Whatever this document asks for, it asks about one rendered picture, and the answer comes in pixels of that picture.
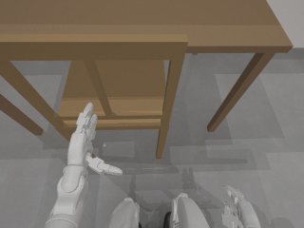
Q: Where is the robot left hand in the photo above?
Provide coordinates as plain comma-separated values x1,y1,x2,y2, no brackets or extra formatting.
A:
67,102,123,176

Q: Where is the table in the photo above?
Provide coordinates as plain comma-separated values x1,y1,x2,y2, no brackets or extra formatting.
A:
0,0,293,136

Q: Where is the right robot thigh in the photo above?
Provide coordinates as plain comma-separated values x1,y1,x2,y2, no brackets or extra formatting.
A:
171,197,210,228

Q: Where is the chair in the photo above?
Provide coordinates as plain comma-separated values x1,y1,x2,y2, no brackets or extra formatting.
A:
0,33,188,159

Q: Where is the right robot shin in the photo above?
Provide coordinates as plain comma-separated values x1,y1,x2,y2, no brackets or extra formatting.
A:
169,193,188,228

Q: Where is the left robot forearm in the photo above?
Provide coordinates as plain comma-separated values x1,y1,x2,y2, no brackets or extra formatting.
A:
44,164,88,228

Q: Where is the robot right hand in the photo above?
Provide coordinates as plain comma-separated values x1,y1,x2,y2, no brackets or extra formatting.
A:
221,184,261,228

